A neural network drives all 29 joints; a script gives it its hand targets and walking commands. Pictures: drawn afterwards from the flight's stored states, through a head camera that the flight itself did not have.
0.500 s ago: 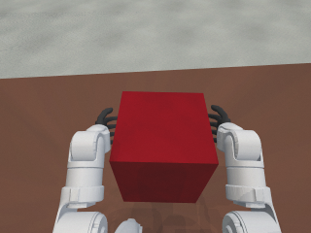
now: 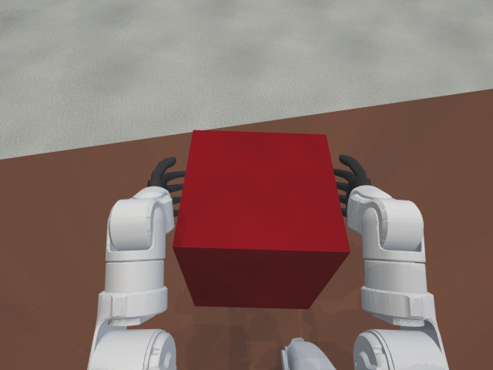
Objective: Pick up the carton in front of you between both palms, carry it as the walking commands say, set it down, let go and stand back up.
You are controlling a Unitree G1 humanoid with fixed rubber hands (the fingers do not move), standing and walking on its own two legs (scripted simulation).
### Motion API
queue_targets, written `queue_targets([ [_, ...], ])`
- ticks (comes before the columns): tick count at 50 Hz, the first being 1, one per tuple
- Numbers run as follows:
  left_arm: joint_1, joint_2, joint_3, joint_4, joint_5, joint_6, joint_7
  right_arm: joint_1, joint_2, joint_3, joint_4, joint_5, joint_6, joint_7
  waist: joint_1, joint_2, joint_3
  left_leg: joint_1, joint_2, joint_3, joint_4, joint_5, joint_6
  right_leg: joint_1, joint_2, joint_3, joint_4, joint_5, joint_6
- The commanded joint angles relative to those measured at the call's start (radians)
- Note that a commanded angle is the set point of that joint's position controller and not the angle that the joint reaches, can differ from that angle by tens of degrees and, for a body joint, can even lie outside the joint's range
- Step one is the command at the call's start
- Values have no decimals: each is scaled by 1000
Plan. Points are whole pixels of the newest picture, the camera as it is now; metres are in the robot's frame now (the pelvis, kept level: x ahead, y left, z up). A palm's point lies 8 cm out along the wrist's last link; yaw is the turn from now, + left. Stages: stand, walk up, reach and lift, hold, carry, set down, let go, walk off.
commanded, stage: carry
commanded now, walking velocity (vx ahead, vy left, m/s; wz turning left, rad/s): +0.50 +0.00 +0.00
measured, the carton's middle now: (255, 226) +0.35 -0.02 +0.02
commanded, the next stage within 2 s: none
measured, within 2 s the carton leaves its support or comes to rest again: neither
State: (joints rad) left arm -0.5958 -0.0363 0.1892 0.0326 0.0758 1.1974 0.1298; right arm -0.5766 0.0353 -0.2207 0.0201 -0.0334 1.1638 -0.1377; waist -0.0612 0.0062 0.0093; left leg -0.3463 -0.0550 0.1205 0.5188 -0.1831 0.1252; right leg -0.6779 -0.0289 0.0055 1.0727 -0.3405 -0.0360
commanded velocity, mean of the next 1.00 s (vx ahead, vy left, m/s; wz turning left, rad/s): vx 0.50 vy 0.00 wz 0.00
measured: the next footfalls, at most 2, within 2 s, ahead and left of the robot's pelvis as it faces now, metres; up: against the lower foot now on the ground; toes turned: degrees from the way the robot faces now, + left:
right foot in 0.28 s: +0.34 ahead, -0.08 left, -0.03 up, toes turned -2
left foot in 0.78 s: +0.64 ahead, +0.06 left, -0.06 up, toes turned +4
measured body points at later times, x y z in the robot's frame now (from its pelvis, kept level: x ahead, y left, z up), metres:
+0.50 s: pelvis +0.30 -0.04 -0.03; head +0.34 -0.04 +0.42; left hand +0.64 +0.15 +0.04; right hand +0.67 -0.15 +0.04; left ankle +0.31 +0.11 -0.69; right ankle +0.30 -0.07 -0.76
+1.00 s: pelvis +0.59 +0.02 -0.06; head +0.63 +0.03 +0.39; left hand +0.96 +0.15 +0.02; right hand +0.94 -0.15 +0.02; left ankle +0.61 +0.06 -0.79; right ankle +0.59 -0.12 -0.72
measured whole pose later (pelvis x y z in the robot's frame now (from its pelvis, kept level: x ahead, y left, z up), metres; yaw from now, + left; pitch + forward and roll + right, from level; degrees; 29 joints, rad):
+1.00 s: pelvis +0.59 +0.02 -0.06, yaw +0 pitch +5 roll -1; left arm -0.60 -0.02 0.18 0.11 0.07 1.20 0.13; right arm -0.57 0.02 -0.20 0.08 -0.04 1.18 -0.14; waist -0.05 0.01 -0.01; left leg -0.38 -0.06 0.13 0.54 -0.16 0.12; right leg -0.63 -0.02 0.01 1.13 -0.38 -0.04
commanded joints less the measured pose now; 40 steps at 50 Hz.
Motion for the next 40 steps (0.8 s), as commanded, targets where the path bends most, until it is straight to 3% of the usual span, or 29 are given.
queue_targets([
  [1, -687, -1029, -679, -164, -373, -62, -184, -716, 1077, 735, -118, 472, -7, 284, -8, 103, -482, 517, 262, -265, -70, 652, 47, -123, 5, -51, -156, 182, 5],
  [4, -682, -1003, -693, -165, -374, -54, -184, -674, 1042, 731, -94, 451, 0, 282, -30, 99, -441, 535, 215, -206, -45, 727, 19, -96, 35, -96, -313, 306, -7],
  [7, -627, -975, -681, -97, -363, -38, -195, -581, 1014, 717, -11, 415, 6, 283, -50, 101, -399, 549, 172, -154, -6, 764, 7, -16, 80, -164, -509, 390, -24],
  [9, -593, -967, -660, -38, -353, -34, -209, -551, 1020, 709, 44, 397, 2, 289, -14, 126, -407, 478, 159, -119, 90, 803, -16, 181, 114, -190, -627, 448, -48],
  [10, -583, -970, -645, -12, -345, -37, -219, -559, 1031, 704, 66, 396, -3, 293, 33, 124, -436, 410, 151, -83, 205, 776, -46, 349, 107, -193, -693, 521, -60],
  [11, -580, -972, -623, 6, -335, -42, -230, -579, 1042, 696, 83, 396, -8, 299, 91, 85, -473, 264, 134, -55, 349, 631, -73, 565, 42, -146, -688, 580, -74],
  [12, -563, -973, -601, 30, -329, -49, -240, -629, 1052, 689, 89, 401, -13, 303, 131, -37, -520, 5, 98, -60, 531, 282, -95, 817, -127, 50, -577, 859, -136],
  [13, -586, -972, -590, 53, -332, -56, -246, -655, 1078, 688, 96, 405, -17, 305, 138, -255, -578, -302, -36, -79, 778, -401, -115, 1041, -331, 376, -509, 1123, -263],
  [14, -595, -991, -601, 55, -356, -61, -251, -651, 1078, 677, 115, 392, -25, 301, 129, -226, -619, -402, -16, -139, 905, -444, -82, 1060, -374, 494, -531, 835, -310],
  [15, -644, -1033, -611, 26, -377, -70, -259, -665, 1125, 675, 99, 398, -33, 294, 124, -152, -593, -428, 14, -169, 915, -376, -69, 988, -336, 478, -580, 585, -304],
  [16, -697, -1065, -636, -9, -413, -79, -263, -709, 1124, 682, 41, 401, -39, 282, 130, -79, -546, -434, 61, -175, 822, -319, -67, 893, -305, 438, -613, 429, -281],
  [17, -747, -1102, -666, -50, -453, -84, -265, -726, 1114, 682, 10, 392, -43, 267, 115, -44, -488, -403, 79, -167, 757, -285, -72, 775, -271, 394, -657, 367, -251],
  [18, -805, -1128, -692, -110, -491, -90, -266, -731, 1114, 688, -36, 385, -50, 250, 100, -46, -472, -354, 89, -157, 698, -258, -72, 688, -246, 346, -678, 348, -227],
  [20, -826, -1143, -714, -151, -530, -89, -264, -690, 1106, 682, -46, 367, -50, 224, 101, -86, -478, -311, 89, -124, 620, -216, -79, 630, -222, 298, -694, 340, -216],
  [23, -784, -1124, -715, -171, -547, -85, -265, -619, 1080, 686, -73, 340, -57, 197, 115, -95, -498, -377, 91, -104, 517, -128, -88, 722, -210, 234, -671, 535, -210],
  [27, -719, -1085, -717, -168, -533, -78, -268, -626, 1048, 723, -120, 336, -51, 187, 145, -104, -479, -408, 78, -66, 354, 45, -90, 796, -163, 147, -619, 781, -151],
  [30, -688, -1033, -706, -150, -514, -67, -266, -609, 1010, 733, -112, 326, -36, 186, 165, -126, -440, -402, 43, -17, 196, 161, -84, 857, -108, 85, -583, 857, -127],
  [33, -637, -991, -685, -93, -485, -52, -265, -570, 968, 716, -70, 308, -9, 194, 185, -130, -399, -337, 1, 31, -7, 259, -73, 894, -74, 45, -530, 845, -122],
  [34, -628, -985, -680, -73, -477, -49, -266, -561, 959, 707, -53, 304, -1, 200, 173, -127, -399, -242, -12, 40, -81, 294, -61, 857, -64, 23, -484, 854, -110],
  [35, -628, -985, -678, -54, -471, -46, -268, -557, 950, 693, -35, 299, 4, 207, 140, -124, -413, -105, -23, 44, -148, 344, -54, 806, -57, 4, -399, 854, -88],
  [36, -642, -986, -673, -34, -465, -44, -269, -549, 940, 674, -12, 293, 8, 215, 78, -90, -451, 103, 10, 26, -195, 424, -36, 701, -43, -37, -253, 776, -58],
  [37, -657, -988, -667, -14, -463, -42, -268, -548, 920, 648, 13, 282, 10, 224, 24, -2, -485, 358, 119, -43, -120, 556, -12, 479, -19, -53, -112, 529, -25],
  [38, -677, -1001, -664, 2, -466, -35, -271, -537, 899, 626, 52, 278, 10, 229, 17, 172, -543, 618, 346, -299, 59, 948, 81, 173, 49, -55, 62, -71, 2],
  [39, -688, -1007, -663, 26, -468, -27, -271, -552, 901, 619, 68, 283, 9, 231, -10, 261, -633, 747, 440, -550, 54, 832, 172, -22, 114, -18, 269, -298, 14],
  [40, -705, -1013, -653, 38, -472, -26, -267, -603, 931, 631, 55, 309, 11, 233, -24, 216, -631, 715, 442, -641, -1, 526, 194, -107, 95, 23, 341, -283, -17],
])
